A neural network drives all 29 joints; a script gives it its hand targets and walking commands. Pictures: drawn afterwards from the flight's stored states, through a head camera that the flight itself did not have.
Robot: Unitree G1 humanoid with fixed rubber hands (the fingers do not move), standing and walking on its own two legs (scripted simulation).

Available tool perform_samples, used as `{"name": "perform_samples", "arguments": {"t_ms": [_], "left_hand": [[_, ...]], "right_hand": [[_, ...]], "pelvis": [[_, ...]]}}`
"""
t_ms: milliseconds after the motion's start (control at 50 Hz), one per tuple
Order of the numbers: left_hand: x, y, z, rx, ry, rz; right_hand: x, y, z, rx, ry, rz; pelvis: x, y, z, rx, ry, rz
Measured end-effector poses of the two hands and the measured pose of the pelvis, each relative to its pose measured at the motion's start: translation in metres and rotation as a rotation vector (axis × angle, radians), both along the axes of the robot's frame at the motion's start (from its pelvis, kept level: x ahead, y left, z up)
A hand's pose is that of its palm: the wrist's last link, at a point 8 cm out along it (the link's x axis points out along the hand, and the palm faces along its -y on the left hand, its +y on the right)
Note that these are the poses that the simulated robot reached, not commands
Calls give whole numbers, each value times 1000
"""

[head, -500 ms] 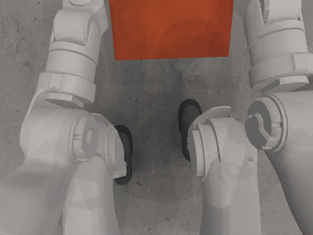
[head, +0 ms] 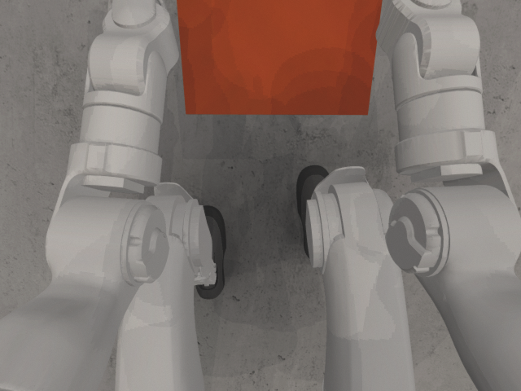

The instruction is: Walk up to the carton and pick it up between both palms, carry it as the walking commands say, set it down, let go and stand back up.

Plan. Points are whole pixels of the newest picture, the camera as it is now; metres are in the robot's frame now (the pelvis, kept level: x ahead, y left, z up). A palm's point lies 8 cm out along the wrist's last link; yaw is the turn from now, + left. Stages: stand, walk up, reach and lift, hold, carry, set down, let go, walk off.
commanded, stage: reach and lift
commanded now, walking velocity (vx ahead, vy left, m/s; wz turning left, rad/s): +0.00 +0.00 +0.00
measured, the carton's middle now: out of the picture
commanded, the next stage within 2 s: none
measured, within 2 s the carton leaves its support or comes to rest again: neither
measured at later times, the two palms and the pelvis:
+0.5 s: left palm out of the picture +0.54 +0.07 -0.06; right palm out of the picture +0.51 -0.20 -0.06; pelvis -0.02 +0.00 +0.04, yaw +0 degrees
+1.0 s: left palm out of the picture +0.52 +0.08 +0.01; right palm out of the picture +0.49 -0.19 +0.01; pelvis -0.02 +0.00 +0.09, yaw -1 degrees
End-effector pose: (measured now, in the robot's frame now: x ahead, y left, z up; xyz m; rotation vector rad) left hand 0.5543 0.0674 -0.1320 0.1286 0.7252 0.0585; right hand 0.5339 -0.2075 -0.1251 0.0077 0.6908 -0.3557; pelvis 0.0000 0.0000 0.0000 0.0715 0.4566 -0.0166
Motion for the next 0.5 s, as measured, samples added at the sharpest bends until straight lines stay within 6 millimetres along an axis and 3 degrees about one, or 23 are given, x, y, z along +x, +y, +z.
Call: {"name": "perform_samples", "arguments": {"t_ms": [500], "left_hand": [[-17,6,76,3,-23,12]], "right_hand": [[-25,8,66,28,-32,-39]], "pelvis": [[-20,-5,40,2,-56,-6]]}}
